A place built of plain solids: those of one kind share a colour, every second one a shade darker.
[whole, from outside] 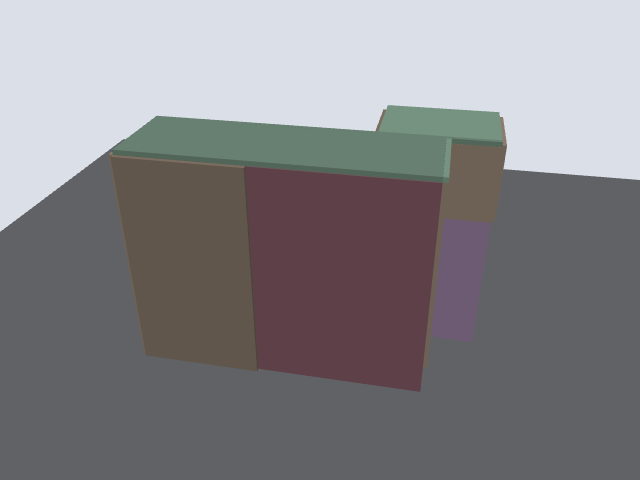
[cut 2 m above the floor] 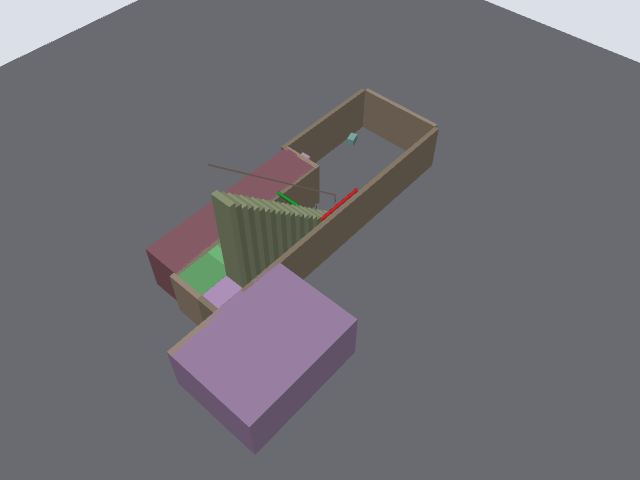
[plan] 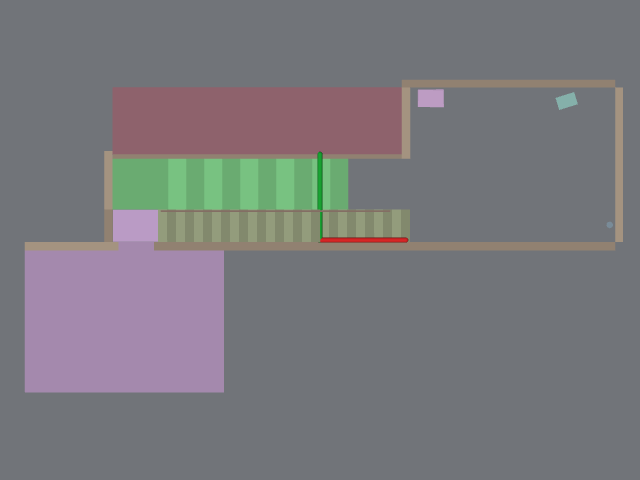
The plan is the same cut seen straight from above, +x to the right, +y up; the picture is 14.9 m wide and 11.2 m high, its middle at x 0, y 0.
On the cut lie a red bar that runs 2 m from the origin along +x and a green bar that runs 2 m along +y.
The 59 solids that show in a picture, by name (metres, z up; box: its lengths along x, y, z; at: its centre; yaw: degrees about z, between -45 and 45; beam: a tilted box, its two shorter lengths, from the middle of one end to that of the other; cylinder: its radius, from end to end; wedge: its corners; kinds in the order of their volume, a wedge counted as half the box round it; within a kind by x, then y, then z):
{
 "floor_1": {"box": [4.65, 3.51, 6.31], "at": [-4.57, -1.8, 2.85]},
 "floor_2": {"box": [1.05, 0.76, 6.31], "at": [-4.31, 0.33, 2.85]},
 "fill_1": {"box": [6.85, 1.57, 9.23], "at": [-1.42, 2.78, 4.56]},
 "wall_1": {"box": [0.18, 3.31, 3.18], "at": [-6.98, -1.9, 7.6]},
 "wall_2": {"box": [2.19, 0.2, 9.24], "at": [-5.79, -0.14, 4.57]},
 "wall_3": {"box": [0.2, 0.76, 9.24], "at": [-4.93, 0.33, 4.57]},
 "wall_4": {"box": [0.2, 1.37, 9.24], "at": [-4.93, 1.39, 4.57]},
 "wall_5": {"box": [0.18, 3.31, 3.18], "at": [-2.15, -1.9, 7.6]},
 "wall_6": {"box": [6.94, 0.18, 9.24], "at": [-1.36, 1.99, 4.57]},
 "wall_7": {"box": [10.77, 0.2, 9.24], "at": [1.51, -0.14, 4.57]},
 "wall_8": {"box": [0.2, 1.66, 9.24], "at": [2.01, 2.73, 4.57]},
 "wall_9": {"box": [4.99, 0.18, 9.24], "at": [4.4, 3.65, 4.57]},
 "wall_10": {"box": [0.18, 3.6, 9.24], "at": [6.98, 1.76, 4.57]},
 "mass_1": {"box": [1.3, 1.19, 4.61], "at": [-4.19, 1.3, 2.25]},
 "mass_2": {"box": [0.42, 1.19, 4.19], "at": [-3.33, 1.3, 2.05]},
 "mass_3": {"box": [0.42, 1.19, 3.78], "at": [-2.91, 1.3, 1.84]},
 "mass_4": {"box": [0.42, 1.19, 3.36], "at": [-2.49, 1.3, 1.63]},
 "mass_5": {"box": [0.42, 1.19, 2.95], "at": [-2.07, 1.3, 1.42]},
 "mass_6": {"box": [0.42, 1.19, 2.53], "at": [-1.65, 1.3, 1.22]},
 "mass_7": {"box": [0.42, 1.19, 2.12], "at": [-1.23, 1.3, 1.01]},
 "mass_8": {"box": [0.42, 1.19, 1.71], "at": [-0.81, 1.3, 0.8]},
 "mass_9": {"box": [0.42, 1.19, 1.29], "at": [-0.39, 1.3, 0.6]},
 "mass_10": {"box": [0.42, 1.19, 0.88], "at": [0.03, 1.3, 0.39]},
 "mass_11": {"box": [0.42, 1.19, 0.46], "at": [0.45, 1.3, 0.18]},
 "roof_1": {"box": [0.2, 3.6, 0.2], "at": [-4.93, 1.76, 9.29]},
 "roof_2": {"box": [4.65, 3.31, 0.2], "at": [-4.57, -1.9, 9.29]},
 "roof_3": {"box": [13.78, 0.2, 0.2], "at": [0.0, -0.14, 9.29]},
 "roof_4": {"box": [11.72, 3.6, 0.2], "at": [1.03, 1.76, 9.29]},
 "tread_1": {"wedge": [[-3.78, -0.04, -0.05], [-3.78, -0.04, 5.8], [-3.78, 0.71, -0.05], [-3.78, 0.71, 5.8], [-3.57, -0.04, -0.05], [-3.57, -0.04, 5.8], [-3.57, 0.71, -0.05], [-3.57, 0.71, 5.8]]},
 "tread_2": {"wedge": [[-3.57, -0.04, -0.05], [-3.57, -0.04, 5.59], [-3.57, 0.71, -0.05], [-3.57, 0.71, 5.59], [-3.36, -0.04, -0.05], [-3.36, -0.04, 5.59], [-3.36, 0.71, -0.05], [-3.36, 0.71, 5.59]]},
 "tread_3": {"wedge": [[-3.36, -0.04, -0.05], [-3.36, -0.04, 5.39], [-3.36, 0.71, -0.05], [-3.36, 0.71, 5.39], [-3.15, -0.04, -0.05], [-3.15, -0.04, 5.39], [-3.15, 0.71, -0.05], [-3.15, 0.71, 5.39]]},
 "tread_4": {"wedge": [[-3.15, -0.04, -0.05], [-3.15, -0.04, 5.18], [-3.15, 0.71, -0.05], [-3.15, 0.71, 5.18], [-2.94, -0.04, -0.05], [-2.94, -0.04, 5.18], [-2.94, 0.71, -0.05], [-2.94, 0.71, 5.18]]},
 "tread_5": {"wedge": [[-2.94, -0.04, -0.05], [-2.94, -0.04, 4.97], [-2.94, 0.71, -0.05], [-2.94, 0.71, 4.97], [-2.73, -0.04, -0.05], [-2.73, -0.04, 4.97], [-2.73, 0.71, -0.05], [-2.73, 0.71, 4.97]]},
 "tread_6": {"wedge": [[-2.73, -0.04, -0.05], [-2.73, -0.04, 4.76], [-2.73, 0.71, -0.05], [-2.73, 0.71, 4.76], [-2.52, -0.04, -0.05], [-2.52, -0.04, 4.77], [-2.52, 0.71, -0.05], [-2.52, 0.71, 4.76]]},
 "tread_7": {"wedge": [[-2.52, -0.04, -0.05], [-2.52, -0.04, 4.56], [-2.52, 0.71, -0.05], [-2.52, 0.71, 4.56], [-2.31, -0.04, -0.05], [-2.31, -0.04, 4.56], [-2.31, 0.71, -0.05], [-2.31, 0.71, 4.56]]},
 "tread_8": {"wedge": [[-2.31, -0.04, -0.05], [-2.31, -0.04, 4.35], [-2.31, 0.71, -0.05], [-2.31, 0.71, 4.35], [-2.1, -0.04, -0.05], [-2.1, -0.04, 4.35], [-2.1, 0.71, -0.05], [-2.1, 0.71, 4.35]]},
 "tread_9": {"wedge": [[-2.1, -0.04, -0.05], [-2.1, -0.04, 4.14], [-2.1, 0.71, -0.05], [-2.1, 0.71, 4.14], [-1.89, -0.04, -0.05], [-1.89, -0.04, 4.14], [-1.89, 0.71, -0.05], [-1.89, 0.71, 4.14]]},
 "tread_10": {"wedge": [[-1.89, -0.04, -0.05], [-1.89, -0.04, 3.94], [-1.89, 0.71, -0.05], [-1.89, 0.71, 3.94], [-1.68, -0.04, -0.05], [-1.68, -0.04, 3.94], [-1.68, 0.71, -0.05], [-1.68, 0.71, 3.94]]},
 "tread_11": {"wedge": [[-1.68, -0.04, -0.05], [-1.68, -0.04, 3.73], [-1.68, 0.71, -0.05], [-1.68, 0.71, 3.73], [-1.47, -0.04, -0.05], [-1.47, -0.04, 3.73], [-1.47, 0.71, -0.05], [-1.47, 0.71, 3.73]]},
 "tread_12": {"wedge": [[-1.47, -0.04, -0.05], [-1.47, -0.04, 3.52], [-1.47, 0.71, -0.05], [-1.47, 0.71, 3.52], [-1.26, -0.04, -0.05], [-1.26, -0.04, 3.52], [-1.26, 0.71, -0.05], [-1.26, 0.71, 3.52]]},
 "tread_13": {"wedge": [[-1.26, -0.04, -0.05], [-1.26, -0.04, 3.32], [-1.26, 0.71, -0.05], [-1.26, 0.71, 3.32], [-1.05, -0.04, -0.05], [-1.05, -0.04, 3.32], [-1.05, 0.71, -0.05], [-1.05, 0.71, 3.32]]},
 "tread_14": {"wedge": [[-1.05, -0.04, -0.05], [-1.05, -0.04, 3.11], [-1.05, 0.71, -0.05], [-1.05, 0.71, 3.11], [-0.84, -0.04, -0.05], [-0.84, -0.04, 3.11], [-0.84, 0.71, -0.05], [-0.84, 0.71, 3.11]]},
 "tread_15": {"wedge": [[-0.84, -0.04, -0.05], [-0.84, -0.04, 2.9], [-0.84, 0.71, -0.05], [-0.84, 0.71, 2.9], [-0.63, -0.04, -0.05], [-0.63, -0.04, 2.9], [-0.63, 0.71, -0.05], [-0.63, 0.71, 2.9]]},
 "tread_16": {"wedge": [[-0.63, -0.04, -0.05], [-0.63, -0.04, 2.69], [-0.63, 0.71, -0.05], [-0.63, 0.71, 2.69], [-0.42, -0.04, -0.05], [-0.42, -0.04, 2.69], [-0.42, 0.71, -0.05], [-0.42, 0.71, 2.69]]},
 "tread_17": {"wedge": [[-0.42, -0.04, -0.05], [-0.42, -0.04, 2.48], [-0.42, 0.71, -0.05], [-0.42, 0.71, 2.48], [-0.21, -0.04, -0.05], [-0.21, -0.04, 2.49], [-0.21, 0.71, -0.05], [-0.21, 0.71, 2.49]]},
 "tread_18": {"wedge": [[-0.21, -0.04, -0.05], [-0.21, -0.04, 2.28], [-0.21, 0.71, -0.05], [-0.21, 0.71, 2.28], [0.0, -0.04, -0.05], [0.0, -0.04, 2.28], [0.0, 0.71, -0.05], [0.0, 0.71, 2.28]]},
 "tread_19": {"wedge": [[0.0, -0.04, -0.05], [0.0, -0.04, 2.07], [0.0, 0.71, -0.05], [0.0, 0.71, 2.07], [0.21, -0.04, -0.05], [0.21, -0.04, 2.07], [0.21, 0.71, -0.05], [0.21, 0.71, 2.07]]},
 "tread_20": {"wedge": [[0.21, -0.04, -0.05], [0.21, -0.04, 1.86], [0.21, 0.71, -0.05], [0.21, 0.71, 1.86], [0.42, -0.04, -0.05], [0.42, -0.04, 1.86], [0.42, 0.71, -0.05], [0.42, 0.71, 1.86]]},
 "tread_21": {"wedge": [[0.42, -0.04, -0.05], [0.42, -0.04, 1.66], [0.42, 0.71, -0.05], [0.42, 0.71, 1.66], [0.63, -0.04, -0.05], [0.63, -0.04, 1.66], [0.63, 0.71, -0.05], [0.63, 0.71, 1.66]]},
 "tread_22": {"wedge": [[0.63, -0.04, -0.05], [0.63, -0.04, 1.45], [0.63, 0.71, -0.05], [0.63, 0.71, 1.45], [0.84, -0.04, -0.05], [0.84, -0.04, 1.45], [0.84, 0.71, -0.05], [0.84, 0.71, 1.45]]},
 "tread_23": {"wedge": [[0.84, -0.04, -0.05], [0.84, -0.04, 1.24], [0.84, 0.71, -0.05], [0.84, 0.71, 1.24], [1.05, -0.04, -0.05], [1.05, -0.04, 1.24], [1.05, 0.71, -0.05], [1.05, 0.71, 1.24]]},
 "tread_24": {"wedge": [[1.05, -0.04, -0.05], [1.05, -0.04, 1.03], [1.05, 0.71, -0.05], [1.05, 0.71, 1.04], [1.26, -0.04, -0.05], [1.26, -0.04, 1.03], [1.26, 0.71, -0.05], [1.26, 0.71, 1.04]]},
 "tread_25": {"wedge": [[1.26, -0.04, -0.05], [1.26, -0.04, 0.83], [1.26, 0.71, -0.05], [1.26, 0.71, 0.83], [1.47, -0.04, -0.05], [1.47, -0.04, 0.83], [1.47, 0.71, -0.05], [1.47, 0.71, 0.83]]},
 "tread_26": {"wedge": [[1.47, -0.04, -0.05], [1.47, -0.04, 0.62], [1.47, 0.71, -0.05], [1.47, 0.71, 0.62], [1.68, -0.04, -0.05], [1.68, -0.04, 0.62], [1.68, 0.71, -0.05], [1.68, 0.71, 0.62]]},
 "tread_27": {"wedge": [[1.68, -0.04, -0.05], [1.68, -0.04, 0.41], [1.68, 0.71, -0.05], [1.68, 0.71, 0.41], [1.89, -0.04, -0.05], [1.89, -0.04, 0.41], [1.89, 0.71, -0.05], [1.89, 0.71, 0.41]]},
 "tread_28": {"wedge": [[1.89, -0.04, -0.05], [1.89, -0.04, 0.21], [1.89, 0.71, -0.05], [1.89, 0.71, 0.21], [2.1, -0.04, -0.05], [2.1, -0.04, 0.21], [2.1, 0.71, -0.05], [2.1, 0.71, 0.21]]},
 "guard_rail_1": {"wedge": [[-3.71, 0.66, 6.86], [-3.71, 0.66, 6.91], [-3.71, 0.7, 6.86], [-3.71, 0.7, 6.91], [1.64, 0.66, 1.57], [1.64, 0.66, 1.63], [1.64, 0.7, 1.57], [1.64, 0.7, 1.63]]},
 "bucket_1": {"box": [0.46, 0.3, 0.39], "at": [5.76, 3.24, 0.14], "yaw": 17.6},
 "crate_1": {"box": [0.6, 0.4, 0.2], "at": [2.59, 3.3, 1.1], "yaw": -0.7}
}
